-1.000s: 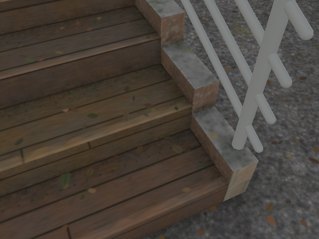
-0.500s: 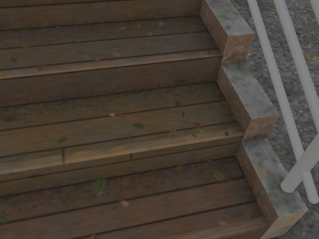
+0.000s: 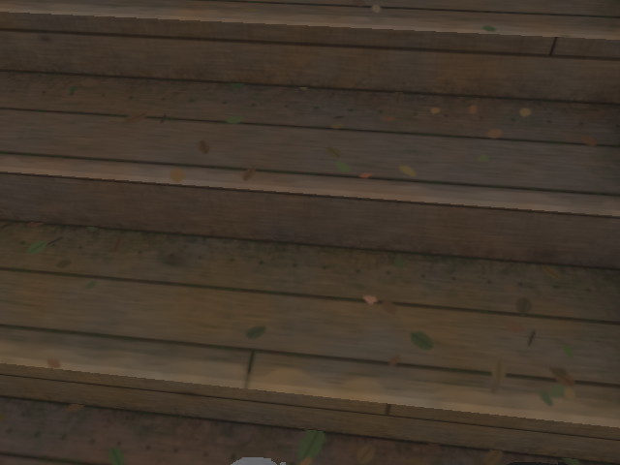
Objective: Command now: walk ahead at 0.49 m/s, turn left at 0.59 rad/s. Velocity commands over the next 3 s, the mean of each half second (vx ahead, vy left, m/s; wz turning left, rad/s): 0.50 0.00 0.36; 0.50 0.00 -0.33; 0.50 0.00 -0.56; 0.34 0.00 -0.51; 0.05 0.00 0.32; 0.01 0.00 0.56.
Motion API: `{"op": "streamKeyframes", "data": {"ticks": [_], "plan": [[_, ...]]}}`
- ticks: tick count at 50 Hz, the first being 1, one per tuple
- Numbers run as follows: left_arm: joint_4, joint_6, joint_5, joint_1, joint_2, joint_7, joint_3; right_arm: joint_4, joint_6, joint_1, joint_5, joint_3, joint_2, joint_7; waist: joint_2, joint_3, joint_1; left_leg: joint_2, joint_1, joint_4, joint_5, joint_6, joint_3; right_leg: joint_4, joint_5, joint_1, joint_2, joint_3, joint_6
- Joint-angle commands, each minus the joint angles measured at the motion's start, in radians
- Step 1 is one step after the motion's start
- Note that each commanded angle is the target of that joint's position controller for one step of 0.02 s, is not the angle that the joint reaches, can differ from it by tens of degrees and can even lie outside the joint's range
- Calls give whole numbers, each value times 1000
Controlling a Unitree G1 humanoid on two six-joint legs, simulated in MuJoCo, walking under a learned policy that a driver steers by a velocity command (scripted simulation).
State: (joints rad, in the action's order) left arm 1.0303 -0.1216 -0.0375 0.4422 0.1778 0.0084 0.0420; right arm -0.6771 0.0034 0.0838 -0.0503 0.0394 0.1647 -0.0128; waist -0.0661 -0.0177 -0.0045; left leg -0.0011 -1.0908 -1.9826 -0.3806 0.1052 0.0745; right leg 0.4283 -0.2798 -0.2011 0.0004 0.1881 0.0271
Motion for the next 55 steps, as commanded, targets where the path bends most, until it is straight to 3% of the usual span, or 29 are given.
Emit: {"op": "streamKeyframes", "data": {"ticks": [1, 4, 6, 8, 9, 10, 11, 12, 13, 14, 16, 18, 20, 23, 24, 30, 32, 34, 36, 39, 40, 41, 42, 43, 45, 48, 50, 51, 55], "plan": [[-5, -31, -8, 51, 103, -4, 4, 221, 11, -256, 6, -40, -60, -34, 116, 141, -1, 27, -401, -200, -131, 20, 46, -341, -147, 103, -361, -244, 135], [31, -14, 7, 75, 91, 3, -13, 317, 13, -363, 10, -70, -88, -10, 56, 152, 4, 64, -335, 90, -157, 13, -54, -390, -96, 85, -269, -102, 77], [26, 10, 20, 77, 114, 21, -12, 345, 5, -345, -1, -81, -78, 17, 99, 84, -12, 88, -107, 355, -124, 1, -213, -460, 274, 78, -223, -13, 129], [1, 27, 46, 84, 128, 29, -12, 297, 0, -290, 28, -89, -96, 34, 63, -44, -33, 36, 357, 717, -40, 23, -329, -448, 796, 55, -199, 33, 177], [-14, 22, 40, 108, 225, 24, 5, 256, -3, -189, 27, -72, -71, 32, 171, -144, 11, -43, 493, 736, -96, 32, -360, -270, 1393, 162, -256, 23, 175], [-35, 18, 38, 89, 290, 18, 27, 201, -12, 2, 38, -52, -34, 27, 275, -280, 101, -82, 608, 812, -71, 60, -320, -53, 1692, 287, -305, 5, 157], [-59, 9, 68, 41, 333, -9, 47, 149, -3, 188, 32, -34, 18, 31, 318, -391, 193, -109, 793, 1018, 52, 94, -271, 184, 1728, 322, -300, 16, 118], [-117, -11, 73, 21, 288, -38, 48, 97, 13, 254, 37, -5, 97, 26, 322, -454, 211, -26, 1064, 1111, 17, 130, 36, 483, 1354, -1, -214, -51, 68], [-203, -11, 67, 10, 154, -76, 28, 50, 10, 301, 18, 54, 279, 20, -123, -499, 177, 306, 1254, 1442, 215, 213, 645, 962, 32, -359, 5, -113, -17], [-191, -13, 31, 6, 136, -76, 43, 43, 1, 259, 15, 78, 292, 15, -36, -554, 150, 329, 1188, 1555, 210, 163, 797, 1308, 85, -401, 18, -363, 13], [-277, 13, 8, -95, 33, -33, 22, -37, 34, 111, 18, 49, 178, 34, 100, -203, 31, 278, 859, 1565, -45, 111, 549, 1429, 198, -541, -63, -267, 20], [-304, 30, -8, -122, -11, -9, -1, -151, 64, 134, 19, 14, 49, 34, 58, 2, -23, 179, 707, 1564, 73, 70, 311, 1491, 161, -670, -69, -263, 56], [-337, 56, -10, -132, -65, -3, -31, -252, 87, 227, 25, -5, -10, 42, 17, 19, -63, 150, 726, 1552, 213, 57, 200, 1538, 107, -788, -57, -271, 74], [-317, 82, 0, -155, -54, -6, -34, -281, 110, 279, 32, -9, 3, 38, 73, 21, -63, 132, 740, 1596, 342, 2, 104, 1403, 163, -860, -60, -220, 56], [-311, 89, 16, -181, -96, 4, -41, -317, 122, 370, 16, -7, 22, 41, 10, 4, -31, 172, 808, 1601, 439, 2, 119, 1631, 135, -967, -4, -185, 60], [-465, 97, 22, -554, -131, 20, -87, -393, 136, 484, 29, -30, 39, 29, 36, 132, 18, 156, 815, 1753, 196, -97, -12, 1573, 47, -1212, 61, -181, 109], [-496, 109, 16, -605, -120, 12, -93, -431, 132, 555, 44, -37, 35, -9, -5, 104, 31, 164, 893, 1819, 417, -79, -26, 1429, 31, -1149, 37, -113, 103], [-493, 126, 18, -565, -110, 0, -98, -421, 121, 566, 43, -27, 106, -42, -59, 39, 13, 207, 1052, 1893, 779, -28, -68, 1284, -65, -1029, -25, -32, 123], [-436, 131, 54, -537, -99, -7, -105, -375, 113, 541, 79, -37, 109, -65, 37, -28, 2, 169, 1014, 1811, 1447, -36, -216, 924, -143, -638, 49, 130, 159], [-321, 138, 57, -225, -2, -3, -64, -334, 123, 530, 82, -2, 231, -68, -190, -214, -143, 289, 1182, 1370, 2058, -9, -196, 661, -239, -295, 161, 95, 198], [-271, 126, 32, -107, 60, -11, -37, -297, 127, 480, 79, 14, 247, -53, -178, -261, -200, 260, 1061, 1115, 1864, -22, -199, 530, -221, -86, 137, -83, 245], [-239, 118, 27, -55, 162, -9, 1, -217, 140, 442, 53, 5, 161, -19, 92, -279, -198, 62, 620, 639, 929, -74, -187, 263, -286, 162, -89, -646, 404], [-231, 136, 30, -108, 199, 11, 32, -157, 146, 340, 16, 23, 174, 26, 194, -293, -167, -109, 419, 232, 239, -89, -52, -95, -245, 132, -200, -1167, 473], [-223, 123, 36, -195, 167, 21, 30, -74, 147, 303, -3, 11, 102, 44, 100, -152, -66, -40, 273, 100, 269, -57, 45, -127, -409, 27, -207, -1109, 427], [-156, 76, 0, -186, 46, 19, 12, -3, 141, 208, -6, -21, 6, 29, -87, 61, 15, 5, 165, 73, 306, -17, 25, -62, -220, -204, -168, -832, 308], [-56, 37, 11, -113, 10, -10, -1, 42, 78, 207, -9, -67, -99, -5, 3, 87, 79, 27, -31, -160, 210, 10, -11, -30, 19, -216, -55, -536, 225], [-60, 18, 24, -111, 20, -23, -11, 75, 58, 148, -10, -78, -83, -9, -15, 142, 95, 73, -58, 33, 197, -6, -30, -52, 49, -312, -28, -458, 185], [-78, 12, 26, -107, 34, -23, -15, 79, 60, 106, -9, -70, -47, -8, -23, 138, 77, 68, -28, 133, 221, -24, -73, -61, 132, -338, -13, -444, 175], [-33, 0, 20, 129, 109, -3, 3, 233, 67, -205, -12, -107, -111, -12, 151, 89, -58, 65, -353, 12, -8, -29, -179, -120, 326, -23, -55, -553, 191]]}}
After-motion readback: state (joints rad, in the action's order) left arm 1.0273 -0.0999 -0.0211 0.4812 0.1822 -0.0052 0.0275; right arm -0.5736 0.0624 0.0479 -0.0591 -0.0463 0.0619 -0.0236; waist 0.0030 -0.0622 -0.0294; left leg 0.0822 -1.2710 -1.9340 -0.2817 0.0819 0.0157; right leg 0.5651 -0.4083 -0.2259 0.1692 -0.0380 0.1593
